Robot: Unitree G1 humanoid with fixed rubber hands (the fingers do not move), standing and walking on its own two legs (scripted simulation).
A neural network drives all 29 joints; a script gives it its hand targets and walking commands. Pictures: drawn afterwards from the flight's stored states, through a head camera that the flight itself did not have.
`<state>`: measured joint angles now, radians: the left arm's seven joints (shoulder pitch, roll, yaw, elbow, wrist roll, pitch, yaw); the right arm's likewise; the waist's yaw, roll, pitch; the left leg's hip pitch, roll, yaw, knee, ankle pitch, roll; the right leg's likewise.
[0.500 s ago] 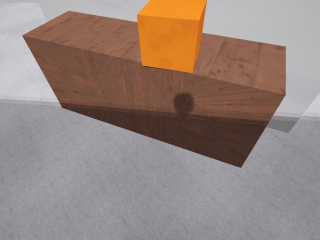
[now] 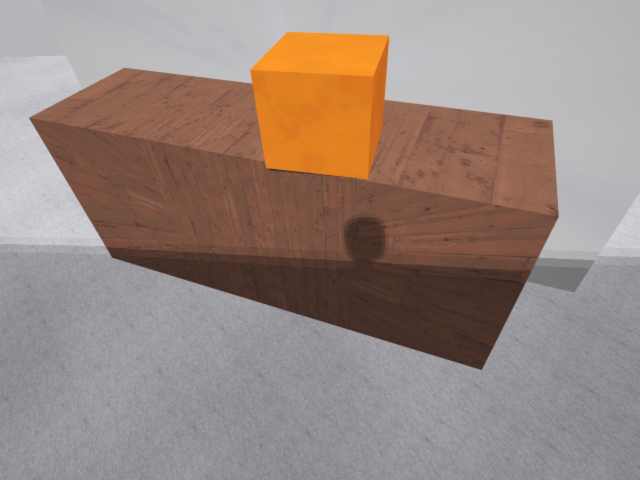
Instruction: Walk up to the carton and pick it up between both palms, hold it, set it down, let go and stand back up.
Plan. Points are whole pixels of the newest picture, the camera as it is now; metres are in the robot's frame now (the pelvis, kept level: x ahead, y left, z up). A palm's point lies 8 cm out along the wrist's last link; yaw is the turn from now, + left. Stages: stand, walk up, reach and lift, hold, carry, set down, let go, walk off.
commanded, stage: walk up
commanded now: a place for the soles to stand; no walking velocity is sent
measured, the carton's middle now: (326, 103) +0.98 +0.00 +0.04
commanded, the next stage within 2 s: none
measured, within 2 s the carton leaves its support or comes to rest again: neither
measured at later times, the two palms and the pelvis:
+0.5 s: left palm (140, 437) +0.24 +0.30 -0.12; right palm (525, 473) +0.18 -0.23 -0.11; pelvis +0.14 +0.04 -0.01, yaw -6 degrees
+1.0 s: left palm (119, 400) +0.29 +0.34 -0.10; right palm (460, 324) +0.39 -0.20 -0.08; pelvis +0.28 +0.07 +0.01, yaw -1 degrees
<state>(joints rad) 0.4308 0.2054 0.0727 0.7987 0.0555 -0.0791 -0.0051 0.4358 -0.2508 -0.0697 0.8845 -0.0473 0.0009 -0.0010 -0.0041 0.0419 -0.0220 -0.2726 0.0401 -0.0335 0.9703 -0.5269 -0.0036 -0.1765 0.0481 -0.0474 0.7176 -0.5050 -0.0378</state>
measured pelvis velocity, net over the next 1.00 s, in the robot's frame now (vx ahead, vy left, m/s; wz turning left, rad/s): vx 0.28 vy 0.07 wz -0.02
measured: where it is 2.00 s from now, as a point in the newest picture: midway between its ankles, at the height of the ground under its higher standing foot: (336, 434)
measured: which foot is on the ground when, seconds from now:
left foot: up 0.00-0.24, down 0.26-0.68, up 0.70-1.00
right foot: down 0.00-0.28, up 0.30-0.62, down 0.64-1.00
